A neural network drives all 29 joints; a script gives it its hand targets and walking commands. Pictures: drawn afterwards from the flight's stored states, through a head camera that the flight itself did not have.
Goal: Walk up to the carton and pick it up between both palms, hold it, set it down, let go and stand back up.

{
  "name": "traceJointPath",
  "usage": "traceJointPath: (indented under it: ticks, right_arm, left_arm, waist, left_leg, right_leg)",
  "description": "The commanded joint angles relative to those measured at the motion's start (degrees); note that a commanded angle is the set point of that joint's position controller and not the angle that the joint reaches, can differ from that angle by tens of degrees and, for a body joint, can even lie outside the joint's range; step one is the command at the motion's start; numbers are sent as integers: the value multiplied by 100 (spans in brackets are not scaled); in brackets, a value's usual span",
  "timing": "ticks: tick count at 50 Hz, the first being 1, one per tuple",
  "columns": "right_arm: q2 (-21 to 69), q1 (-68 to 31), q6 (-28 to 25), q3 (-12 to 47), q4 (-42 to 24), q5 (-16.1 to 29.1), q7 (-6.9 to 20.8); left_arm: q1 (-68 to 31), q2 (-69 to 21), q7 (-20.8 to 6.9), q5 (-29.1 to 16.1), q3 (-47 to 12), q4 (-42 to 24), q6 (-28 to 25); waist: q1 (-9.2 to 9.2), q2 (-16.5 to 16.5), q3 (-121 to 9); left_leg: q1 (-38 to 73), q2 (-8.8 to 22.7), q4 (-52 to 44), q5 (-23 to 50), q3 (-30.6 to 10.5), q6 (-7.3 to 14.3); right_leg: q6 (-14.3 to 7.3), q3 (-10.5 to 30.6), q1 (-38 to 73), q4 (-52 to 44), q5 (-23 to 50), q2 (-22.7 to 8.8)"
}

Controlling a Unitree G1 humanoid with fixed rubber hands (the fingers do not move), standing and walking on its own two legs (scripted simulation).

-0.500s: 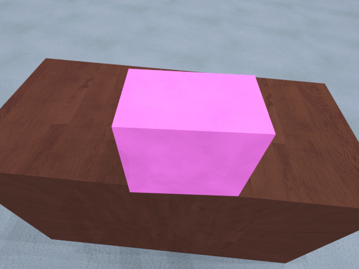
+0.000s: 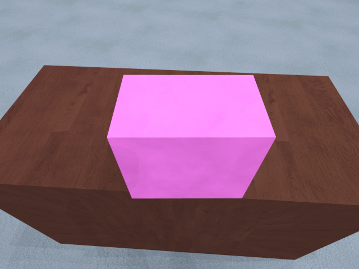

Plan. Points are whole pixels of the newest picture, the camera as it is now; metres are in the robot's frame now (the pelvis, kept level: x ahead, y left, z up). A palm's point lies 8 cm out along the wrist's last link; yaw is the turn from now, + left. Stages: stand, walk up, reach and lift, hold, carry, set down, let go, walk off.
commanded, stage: stand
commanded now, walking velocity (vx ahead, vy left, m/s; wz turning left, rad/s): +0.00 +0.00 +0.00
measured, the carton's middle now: (187, 141) +0.38 +0.00 +0.06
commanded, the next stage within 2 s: reach and lift in 0.16 s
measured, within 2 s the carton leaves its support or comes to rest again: neither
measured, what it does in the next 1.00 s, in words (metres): shifts its weight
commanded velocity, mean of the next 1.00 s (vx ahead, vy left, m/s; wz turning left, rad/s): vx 0.00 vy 0.00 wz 0.00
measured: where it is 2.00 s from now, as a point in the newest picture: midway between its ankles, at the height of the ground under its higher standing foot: outside the picture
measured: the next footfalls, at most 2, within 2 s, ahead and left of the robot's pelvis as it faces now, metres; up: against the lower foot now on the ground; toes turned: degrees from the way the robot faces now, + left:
none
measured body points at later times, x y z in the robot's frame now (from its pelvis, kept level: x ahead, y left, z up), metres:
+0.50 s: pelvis -0.04 -0.02 -0.01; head +0.01 -0.01 +0.44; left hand +0.22 +0.16 -0.11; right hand +0.19 -0.21 -0.12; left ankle -0.03 +0.09 -0.74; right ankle -0.04 -0.14 -0.74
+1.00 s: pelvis -0.04 -0.05 +0.00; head -0.01 -0.04 +0.45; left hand +0.15 +0.23 -0.07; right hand +0.14 -0.22 -0.08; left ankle -0.03 +0.09 -0.74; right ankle -0.04 -0.14 -0.74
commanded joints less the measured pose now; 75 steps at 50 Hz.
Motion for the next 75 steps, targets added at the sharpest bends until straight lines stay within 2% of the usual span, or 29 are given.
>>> traceJointPath:
  ticks: [1, 3, 5, 8, 9, 10, 12, 14, 16, 18, 19, 20, 21, 24, 26, 28, 31, 35, 38, 41, 42, 47, 49, 52, 59, 66, 71, 72, 75]
  right_arm:
    - [-370, 508, -14, -43, 46, -26, -18]
    - [-417, 473, -31, -23, -3, -9, -34]
    - [-371, 496, -27, -13, -21, 30, -37]
    - [-507, 500, -42, -21, 17, 24, -43]
    - [-1307, -4658, 40, -1023, -2054, -369, 218]
    - [-1102, -3755, 522, -1267, -1701, -673, 411]
    - [-816, -3104, 1225, -892, -2141, -539, 606]
    - [-559, -2781, 1715, -718, -1800, -262, 650]
    - [-281, -3118, 2374, -109, -1341, 532, 551]
    - [-180, -2702, 2910, 452, -1224, 1377, 262]
    - [-319, -2452, 3044, 545, -1280, 1609, 61]
    - [-417, -2253, 3021, 503, -1381, 1716, -144]
    - [-651, -2346, 2756, 315, -1745, 1668, -365]
    - [-757, -2815, 1597, 50, -2027, 1251, -813]
    - [-562, -3111, 1171, 119, -2651, 923, -850]
    - [-181, -2993, 1110, 240, -2780, 465, -801]
    - [150, -2681, 1149, 215, -3063, 178, -773]
    - [429, -2565, 1286, 138, -3766, 245, -751]
    - [483, -2103, 1729, 403, -4455, 570, -857]
    - [375, -1787, 1946, 598, -5200, 857, -889]
    - [327, -1404, 2059, 624, -5122, 957, -907]
    - [169, -1091, 2460, 803, -5412, 1179, -990]
    - [91, -1190, 2379, 762, -5502, 1136, -971]
    - [106, -1012, 2295, 724, -5640, 1140, -939]
    - [-186, -859, 2038, 151, -5813, 663, -625]
    - [-415, -273, 1844, -41, -6272, 756, -316]
    - [-434, 62, 1798, 40, -6680, 811, -203]
    - [-603, -200, 1613, -280, -7031, 1035, -209]
    - [-592, 204, 1477, -131, -6925, 975, -155]
  left_arm:
    - [483, 444, 24, 12, 120, -51, -15]
    - [584, 351, 27, 9, 27, 0, -42]
    - [609, 378, 10, 13, 17, 16, -32]
    - [604, 396, 19, 45, 15, 32, -33]
    - [-5029, 1764, -261, -457, -159, -2103, 554]
    - [-4045, 1774, -142, -616, -298, -1722, 857]
    - [-3702, 1454, 28, -765, -336, -1934, 1604]
    - [-3832, 1155, -44, -930, -122, -2136, 2454]
    - [-4028, 832, -207, -856, 103, -1856, 3345]
    - [-3033, 84, -570, -611, 90, -1603, 3831]
    - [-2402, -61, -781, -354, 120, -1564, 3964]
    - [-1986, -81, -991, -23, 185, -1815, 4073]
    - [-1915, 47, -1078, 367, 344, -2675, 4145]
    - [-1775, 578, -1066, 1279, 794, -4303, 4499]
    - [-1874, 1112, -975, 1319, 1077, -4765, 4422]
    - [-2230, 1159, -823, 1169, 1322, -4482, 4176]
    - [-2565, 1295, -766, 854, 1317, -4326, 3695]
    - [-3192, 1506, -659, 192, 1086, -4404, 3080]
    - [-2830, 1786, -806, -366, 759, -4532, 2996]
    - [-2375, 2208, -875, -816, 564, -4809, 2899]
    - [-2126, 2366, -894, -742, 748, -4909, 2889]
    - [-1424, 2430, -1193, -667, 956, -4910, 3063]
    - [-1489, 2491, -1232, -685, 944, -4911, 2969]
    - [-1210, 2433, -1272, -588, 1014, -4948, 2920]
    - [-866, 2266, -1006, -737, 789, -5378, 2644]
    - [-474, 2166, -672, -1035, 527, -6570, 2353]
    - [-42, 2161, -632, -1060, 588, -6912, 2386]
    - [-252, 2285, -512, -1176, 458, -7456, 2125]
    - [65, 2148, -498, -1173, 533, -7046, 1907]
  waist:
    - [81, 465, 228]
    - [29, 361, 8]
    - [42, -79, 90]
    - [1, 21, 181]
    - [-385, -935, -786]
    - [-267, -721, -607]
    - [-93, -281, -1308]
    - [-82, 206, -2119]
    - [-2, 626, -3143]
    - [-2, 1005, -3860]
    - [-38, 925, -4017]
    - [-94, 900, -3512]
    - [-75, 1007, -3311]
    - [146, 833, -1707]
    - [373, 367, -974]
    - [378, -375, -252]
    - [348, -571, -319]
    - [288, -54, -985]
    - [239, 122, -1454]
    - [248, 205, -2162]
    - [345, 411, -2068]
    - [365, 354, -1298]
    - [381, 122, -1159]
    - [414, 230, -1000]
    - [374, 359, -482]
    - [323, 673, -789]
    - [439, 526, -298]
    - [262, 492, -973]
    - [413, 527, -638]
  left_leg:
    - [-133, 584, -502, 1303, -495, 11]
    - [26, 667, -425, 1781, -571, 49]
    - [-40, 650, -508, 1358, -537, 21]
    - [131, 676, -453, 1850, -547, 99]
    - [-1557, 416, 44, 1585, -194, -113]
    - [-2070, 245, 125, 296, 195, -142]
    - [-2387, 253, -27, 159, 286, -43]
    - [-2394, 351, 360, 1047, 71, -170]
    - [-1991, 301, 1113, 2644, -153, -449]
    - [-1013, 351, 1555, 4186, -488, -739]
    - [-422, 405, 1617, 4419, -594, -842]
    - [243, 483, 1342, 4304, -686, -826]
    - [805, 474, 1014, 4012, -636, -824]
    - [1374, 559, 146, 3147, -712, -562]
    - [656, 368, -236, 2137, -265, -426]
    - [-83, 298, -732, 1192, -23, -93]
    - [-114, 264, -829, 241, 249, 151]
    - [-172, 373, -428, 576, 341, 119]
    - [-351, 481, -352, 732, 264, 160]
    - [-132, 378, -297, 1404, 257, 127]
    - [-82, 383, -278, 1591, 239, 63]
    - [-149, 413, -464, 1831, 93, -5]
    - [-19, 426, -531, 1611, 46, 8]
    - [13, 378, -628, 1317, 104, -10]
    - [-340, 483, -970, 689, 201, -92]
    - [-210, 497, -935, 1061, 213, -261]
    - [-336, 382, -983, 1080, 288, -295]
    - [-116, 394, -899, 1462, 196, -260]
    - [-154, 382, -911, 1568, 226, -359]
  right_leg:
    - [-233, 303, -181, -229, 1119, -438]
    - [-211, 275, -62, -209, 1248, -437]
    - [-197, 264, -223, -238, 965, -402]
    - [-212, 292, -321, -198, 1270, -472]
    - [-96, 223, -1907, 794, 667, 50]
    - [-114, -85, -1997, 1240, -159, -41]
    - [-179, 61, -986, 1376, 268, -192]
    - [-160, -21, -1542, 1839, 980, -262]
    - [-261, 36, -2249, 2060, 1832, -111]
    - [-492, 84, -2224, 1953, 2371, 121]
    - [-619, 142, -2136, 1684, 2215, 273]
    - [-760, 261, -1903, 1086, 1943, 347]
    - [-852, 295, -1613, 598, 1820, 464]
    - [-903, 326, -1023, -271, 1535, 587]
    - [-655, 208, -518, -388, 1456, 586]
    - [-364, 338, 2, -562, 1374, 402]
    - [-75, 489, 44, -586, 611, 33]
    - [-107, 659, -63, -461, 725, -251]
    - [89, 978, 150, -360, 1337, -606]
    - [-25, 664, 141, -181, 1816, -310]
    - [-66, 721, 142, -251, 1970, -292]
    - [-93, 611, 82, -530, 2109, -187]
    - [-121, 626, -141, -600, 1960, -146]
    - [-174, 472, -97, -702, 1352, -89]
    - [-300, 262, 118, -815, 478, 119]
    - [-441, 245, 221, -735, 671, 303]
    - [-433, 316, 132, -890, 512, 273]
    - [-349, 410, 237, -741, 802, 360]
    - [-403, 407, 182, -776, 783, 361]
